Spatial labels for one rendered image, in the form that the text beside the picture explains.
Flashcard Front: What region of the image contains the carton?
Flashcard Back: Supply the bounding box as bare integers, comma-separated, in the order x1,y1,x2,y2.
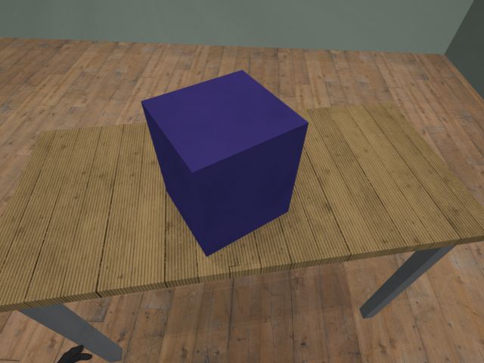
141,70,309,257

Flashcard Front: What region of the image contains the robot left hand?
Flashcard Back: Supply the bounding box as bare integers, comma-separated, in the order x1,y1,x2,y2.
57,345,92,363

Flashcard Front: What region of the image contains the table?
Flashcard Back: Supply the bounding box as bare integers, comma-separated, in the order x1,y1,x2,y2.
0,102,484,363

